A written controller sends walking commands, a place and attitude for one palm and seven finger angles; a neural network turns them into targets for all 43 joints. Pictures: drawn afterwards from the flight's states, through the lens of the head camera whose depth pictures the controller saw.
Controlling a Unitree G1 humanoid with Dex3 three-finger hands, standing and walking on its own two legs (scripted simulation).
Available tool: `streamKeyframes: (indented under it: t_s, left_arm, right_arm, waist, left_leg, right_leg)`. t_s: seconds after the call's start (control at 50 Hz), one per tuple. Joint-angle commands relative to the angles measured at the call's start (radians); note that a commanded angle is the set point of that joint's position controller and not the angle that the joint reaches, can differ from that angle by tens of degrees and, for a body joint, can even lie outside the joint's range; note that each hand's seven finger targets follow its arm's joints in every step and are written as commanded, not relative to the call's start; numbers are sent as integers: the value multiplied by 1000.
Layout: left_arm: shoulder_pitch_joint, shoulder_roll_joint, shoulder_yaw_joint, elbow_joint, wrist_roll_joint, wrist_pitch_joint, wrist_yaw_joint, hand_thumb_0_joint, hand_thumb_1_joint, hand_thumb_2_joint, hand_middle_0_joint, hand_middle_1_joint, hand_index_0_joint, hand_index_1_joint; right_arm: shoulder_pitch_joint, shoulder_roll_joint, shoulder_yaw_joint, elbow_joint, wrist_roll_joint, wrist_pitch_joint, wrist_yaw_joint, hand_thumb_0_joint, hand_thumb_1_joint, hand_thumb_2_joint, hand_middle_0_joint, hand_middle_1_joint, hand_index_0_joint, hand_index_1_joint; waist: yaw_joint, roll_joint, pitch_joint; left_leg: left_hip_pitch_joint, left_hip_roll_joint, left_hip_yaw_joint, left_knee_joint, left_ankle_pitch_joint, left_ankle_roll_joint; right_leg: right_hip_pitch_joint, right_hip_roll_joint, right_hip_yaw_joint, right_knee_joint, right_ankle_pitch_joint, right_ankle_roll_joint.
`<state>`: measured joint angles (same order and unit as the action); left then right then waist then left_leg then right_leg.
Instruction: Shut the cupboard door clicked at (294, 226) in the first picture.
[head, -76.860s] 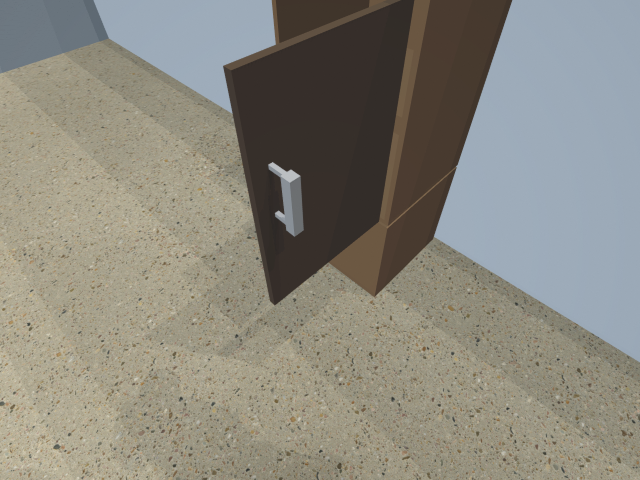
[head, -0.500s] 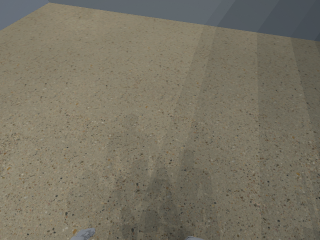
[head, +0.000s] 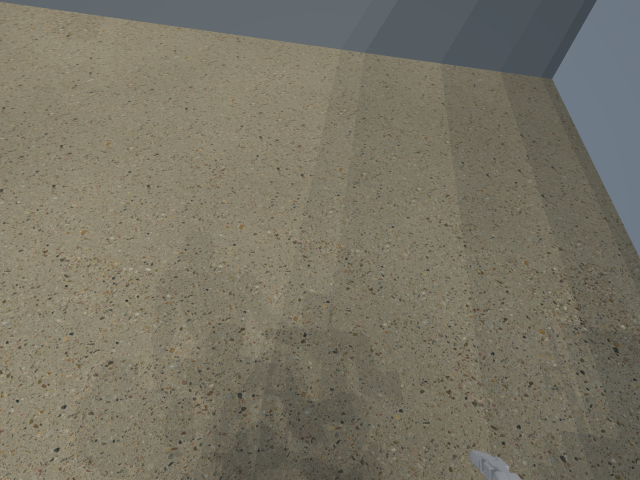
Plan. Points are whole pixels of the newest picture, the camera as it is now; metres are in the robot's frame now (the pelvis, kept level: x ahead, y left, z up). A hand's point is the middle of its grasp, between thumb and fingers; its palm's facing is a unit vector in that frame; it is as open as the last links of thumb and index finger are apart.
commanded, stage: turn to face it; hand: left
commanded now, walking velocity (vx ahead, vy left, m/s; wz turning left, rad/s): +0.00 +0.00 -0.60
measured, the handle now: out of the picture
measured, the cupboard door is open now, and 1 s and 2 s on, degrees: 6 6 6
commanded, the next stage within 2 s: none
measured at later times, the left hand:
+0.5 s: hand (232, 449) +0.18 +0.14 -0.15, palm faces -0.33 -0.90 -0.29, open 7.4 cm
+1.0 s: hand (240, 411) +0.23 +0.14 -0.16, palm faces -0.56 -0.81 -0.19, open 7.4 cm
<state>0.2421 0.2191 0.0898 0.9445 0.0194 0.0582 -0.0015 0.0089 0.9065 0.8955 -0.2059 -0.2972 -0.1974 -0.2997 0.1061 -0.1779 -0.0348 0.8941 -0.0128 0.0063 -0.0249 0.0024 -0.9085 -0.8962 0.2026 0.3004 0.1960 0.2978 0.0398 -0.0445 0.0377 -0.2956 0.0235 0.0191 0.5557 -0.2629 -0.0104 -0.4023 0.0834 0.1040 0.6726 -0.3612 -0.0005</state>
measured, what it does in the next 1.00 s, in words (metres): steps on the spot, turning right: right foot, then left foot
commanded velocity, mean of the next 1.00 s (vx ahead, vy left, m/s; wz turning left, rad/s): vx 0.00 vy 0.00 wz -0.60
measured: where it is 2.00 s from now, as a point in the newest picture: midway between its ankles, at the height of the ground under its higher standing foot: outside the picture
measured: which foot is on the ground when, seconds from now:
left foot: down 0.00-0.40, up 0.42-0.78, down 0.80-1.00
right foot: up 0.00-0.38, down 0.40-0.80, up 0.82-1.00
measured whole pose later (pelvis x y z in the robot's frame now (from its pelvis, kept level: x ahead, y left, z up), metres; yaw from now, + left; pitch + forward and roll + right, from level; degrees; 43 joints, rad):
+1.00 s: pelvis +0.04 +0.01 +0.01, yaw -38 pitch +1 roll -3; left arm 0.19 0.28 0.10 0.89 0.03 0.09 -0.03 0.01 0.91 0.90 -0.20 -0.30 -0.20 -0.30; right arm 0.19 -0.18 -0.01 0.87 -0.03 0.01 -0.03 0.00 -0.90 -0.90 0.21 0.30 0.20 0.30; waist 0.02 -0.04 0.07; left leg -0.25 0.11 0.14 0.49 -0.25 0.02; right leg -0.49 0.01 0.00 1.14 -0.43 0.05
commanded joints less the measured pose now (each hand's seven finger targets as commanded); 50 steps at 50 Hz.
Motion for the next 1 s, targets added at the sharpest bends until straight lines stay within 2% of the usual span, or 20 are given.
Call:
streamKeyframes:
  t_s: [0.0, 0.08, 0.24, 0.32, 0.34, 0.36, 0.38, 0.4, 0.42, 0.44, 0.48, 0.52, 0.68, 0.74, 0.76, 0.78, 0.8, 0.82, 0.9, 0.98]
  left_arm:
    - [-16, 120, 42, -108, 11, -11, -19, 0, 900, 900, -200, -300, -200, -300]
    - [-8, 95, 28, -110, 3, 3, -33, 0, 900, 900, -200, -300, -200, -300]
    - [-108, 73, 8, -156, 3, -4, -40, 0, 900, 900, -200, -300, -200, -300]
    - [-54, 95, 11, -144, 4, -15, -37, 0, 900, 900, -200, -300, -200, -300]
    - [17, 123, 19, -123, 5, -23, -34, 0, 900, 900, -200, -300, -200, -300]
    - [93, 226, 37, -102, 15, -37, -22, 0, 900, 900, -200, -300, -200, -300]
    - [144, 304, 52, -83, 9, -42, -6, 0, 900, 900, -200, -300, -200, -300]
    - [151, 303, 48, -78, -2, -38, 6, 0, 900, 900, -200, -300, -200, -300]
    - [94, 272, 48, -94, -2, -29, 12, 0, 900, 900, -200, -300, -200, -300]
    - [36, 242, 47, -108, 3, -34, 20, 0, 900, 900, -200, -300, -200, -300]
    - [-27, 195, 24, -130, -4, -38, 19, 0, 900, 900, -200, -300, -200, -300]
    - [-55, 191, 23, -140, 1, -42, 19, 0, 900, 900, -200, -300, -200, -300]
    - [-42, 218, 35, -138, 10, -33, 10, 0, 900, 900, -200, -300, -200, -300]
    - [-89, 206, 33, -144, 3, -23, 8, 0, 900, 900, -200, -300, -200, -300]
    - [-88, 166, 25, -151, -5, -17, 7, 0, 900, 900, -200, -300, -200, -300]
    - [-52, 102, 13, -167, -16, -12, -2, 0, 900, 900, -200, -300, -200, -300]
    - [-84, 115, 11, -183, -8, -12, -6, 0, 900, 900, -200, -300, -200, -300]
    - [-74, 134, 16, -180, -1, -14, -9, 0, 900, 900, -200, -300, -200, -300]
    - [-47, 120, 31, -137, 5, 4, -34, 0, 900, 900, -200, -300, -200, -300]
    - [-85, 90, 20, -149, 1, 7, -40, 0, 900, 900, -200, -300, -200, -300]
  right_arm:
    - [36, -216, -38, -77, -22, -13, -28, 0, -900, -900, 200, 300, 200, 300]
    - [33, -198, -32, -84, -19, -13, -25, 0, -900, -900, 200, 300, 200, 300]
    - [146, -234, -57, -33, -19, -6, -10, 0, -900, -900, 200, 300, 200, 300]
    - [120, -259, -68, -33, -15, -2, -1, 0, -900, -900, 200, 300, 200, 300]
    - [101, -258, -69, -39, -9, -3, 1, 0, -900, -900, 200, 300, 200, 300]
    - [100, -200, -58, -61, 3, -1, 7, 0, -900, -900, 200, 300, 200, 300]
    - [28, -143, -36, -114, 1, 3, 6, 0, -900, -900, 200, 300, 200, 300]
    - [36, -170, -31, -111, 4, 19, -7, 0, -900, -900, 200, 300, 200, 300]
    - [7, -150, -34, -114, 1, 23, -5, 0, -900, -900, 200, 300, 200, 300]
    - [29, -148, -33, -98, 0, 18, -9, 0, -900, -900, 200, 300, 200, 300]
    - [41, -172, -38, -73, -2, 22, -3, 0, -900, -900, 200, 300, 200, 300]
    - [68, -155, -37, -59, -2, 26, 4, 0, -900, -900, 200, 300, 200, 300]
    - [39, -137, -34, -88, 6, 16, 2, 0, -900, -900, 200, 300, 200, 300]
    - [126, -145, -36, -64, 10, 4, -5, 0, -900, -900, 200, 300, 200, 300]
    - [164, -186, -41, -53, 6, -6, -10, 0, -900, -900, 200, 300, 200, 300]
    - [184, -286, -58, -59, -11, -16, -13, 0, -900, -900, 200, 300, 200, 300]
    - [208, -326, -64, -65, -16, -11, -17, 0, -900, -900, 200, 300, 200, 300]
    - [170, -304, -52, -84, -18, -7, -14, 0, -900, -900, 200, 300, 200, 300]
    - [59, -217, -29, -106, -20, -15, -24, 0, -900, -900, 200, 300, 200, 300]
    - [143, -214, -40, -66, -16, -15, -22, 0, -900, -900, 200, 300, 200, 300]
  waist:
    - [-21, 242, -36]
    - [-17, 205, -35]
    - [-80, 283, -57]
    - [-44, 257, -72]
    - [2, 200, -109]
    - [39, -63, -160]
    - [68, -265, -126]
    - [61, -204, -138]
    - [44, -119, -68]
    - [14, -197, -102]
    - [-16, -153, -92]
    - [-33, -95, -112]
    - [-21, -109, -79]
    - [-72, -94, -76]
    - [-85, 9, -95]
    - [-81, 305, -113]
    - [-98, 359, -102]
    - [-80, 254, -86]
    - [-25, 231, -35]
    - [-60, 219, -86]
  left_leg:
    - [109, 367, -240, -294, 267, 165]
    - [164, 281, -31, -235, 389, 129]
    - [247, 322, 75, -154, 504, 129]
    - [174, 328, 123, -45, 457, 77]
    - [106, 297, 152, 73, 392, 35]
    - [-74, 197, 217, 280, 140, -30]
    - [-302, 51, 172, 508, -395, -70]
    - [-319, 76, 25, 628, -385, -60]
    - [-372, 97, -7, 650, -316, -56]
    - [-413, 100, -21, 652, -267, -67]
    - [-332, 100, -27, 630, -165, -83]
    - [-261, 80, -11, 558, -125, -87]
    - [-134, 19, 7, 231, -149, -78]
    - [74, 0, 14, -27, 10, -65]
    - [199, 74, -46, -170, 53, -47]
    - [289, 320, -306, -267, 104, 40]
    - [220, 467, -410, -294, 191, 140]
    - [134, 463, -372, -290, 134, 167]
    - [124, 306, -86, -260, 289, 120]
    - [250, 310, -4, -216, 404, 131]
  right_leg:
    - [-185, -69, -42, 478, -133, 41]
    - [-181, -96, -101, 479, -48, 64]
    - [-66, -106, -198, 152, -50, 47]
    - [109, -88, -225, -75, 68, 12]
    - [252, -106, -197, -215, 205, -7]
    - [436, -284, 26, -300, 451, -70]
    - [470, -467, 289, -287, 899, -184]
    - [426, -497, 273, -291, 857, -246]
    - [397, -446, 215, -296, 757, -232]
    - [443, -399, 218, -276, 748, -221]
    - [354, -341, 122, -277, 735, -188]
    - [306, -311, 102, -281, 655, -178]
    - [223, -297, 225, -271, 541, -192]
    - [90, -246, 237, -207, 438, -124]
    - [-8, -171, 186, -132, 294, -74]
    - [-161, -22, 43, 67, -49, -7]
    - [-172, -23, -50, 309, -280, 19]
    - [-134, -73, -17, 422, -251, 19]
    - [-161, -102, -67, 541, -80, 54]
    - [-161, -118, -119, 421, -64, 66]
